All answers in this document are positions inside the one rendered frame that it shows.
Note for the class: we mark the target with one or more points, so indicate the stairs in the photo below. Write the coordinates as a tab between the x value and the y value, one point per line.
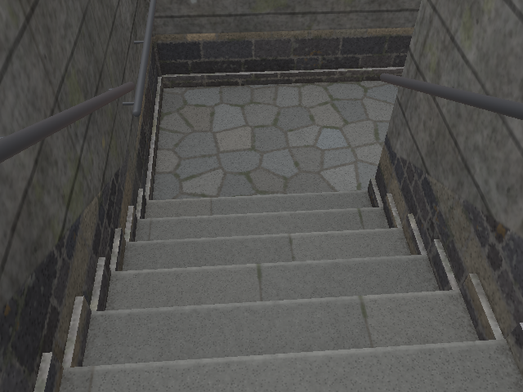
304	292

